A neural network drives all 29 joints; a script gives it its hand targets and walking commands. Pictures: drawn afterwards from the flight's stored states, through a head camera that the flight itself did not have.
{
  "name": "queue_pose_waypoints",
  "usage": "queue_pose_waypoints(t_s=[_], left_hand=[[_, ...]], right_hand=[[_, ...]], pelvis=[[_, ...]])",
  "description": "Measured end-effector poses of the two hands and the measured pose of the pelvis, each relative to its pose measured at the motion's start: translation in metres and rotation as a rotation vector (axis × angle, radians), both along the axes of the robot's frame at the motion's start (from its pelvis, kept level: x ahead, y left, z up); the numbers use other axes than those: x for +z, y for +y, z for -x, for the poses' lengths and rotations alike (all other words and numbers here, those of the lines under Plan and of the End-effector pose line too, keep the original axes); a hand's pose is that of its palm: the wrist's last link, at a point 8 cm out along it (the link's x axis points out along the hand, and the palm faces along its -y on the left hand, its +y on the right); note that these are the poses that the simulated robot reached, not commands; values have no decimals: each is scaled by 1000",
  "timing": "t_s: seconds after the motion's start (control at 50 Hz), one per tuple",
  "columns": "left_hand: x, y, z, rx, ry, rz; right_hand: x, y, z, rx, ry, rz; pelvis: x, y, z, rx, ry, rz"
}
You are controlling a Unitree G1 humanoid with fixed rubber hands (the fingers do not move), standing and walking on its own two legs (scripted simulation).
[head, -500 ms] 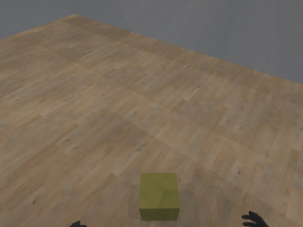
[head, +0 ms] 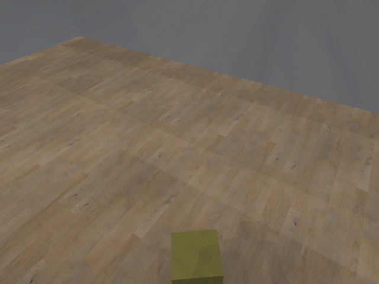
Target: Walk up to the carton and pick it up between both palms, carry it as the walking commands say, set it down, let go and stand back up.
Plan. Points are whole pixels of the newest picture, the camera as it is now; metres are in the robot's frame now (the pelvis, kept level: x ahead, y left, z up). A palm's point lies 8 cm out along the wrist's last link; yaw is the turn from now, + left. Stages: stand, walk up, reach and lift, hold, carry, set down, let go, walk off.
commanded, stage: stand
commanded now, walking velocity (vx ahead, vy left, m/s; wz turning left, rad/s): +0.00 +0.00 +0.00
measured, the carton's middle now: (196, 262) +0.41 +0.02 -0.65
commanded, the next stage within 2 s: none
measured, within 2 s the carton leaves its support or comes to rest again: neither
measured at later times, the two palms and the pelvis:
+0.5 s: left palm out of the picture -0.06 +0.22 -0.14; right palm out of the picture -0.07 -0.22 -0.14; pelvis -0.02 +0.00 +0.00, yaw -1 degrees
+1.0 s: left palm out of the picture -0.06 +0.22 -0.15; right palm out of the picture -0.07 -0.19 -0.14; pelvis -0.02 +0.02 +0.00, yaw -1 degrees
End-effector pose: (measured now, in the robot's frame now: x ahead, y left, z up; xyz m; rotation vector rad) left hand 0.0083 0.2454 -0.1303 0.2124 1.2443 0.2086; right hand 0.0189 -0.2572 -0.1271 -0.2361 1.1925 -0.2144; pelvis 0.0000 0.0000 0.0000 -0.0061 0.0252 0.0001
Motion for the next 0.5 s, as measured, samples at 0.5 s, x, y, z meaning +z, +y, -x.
queue_pose_waypoints(t_s=[0.5], left_hand=[[-11, -27, 65, 20, 188, 86]], right_hand=[[-14, 40, 92, -9, 257, -82]], pelvis=[[4, 4, 24, -9, -25, 2]])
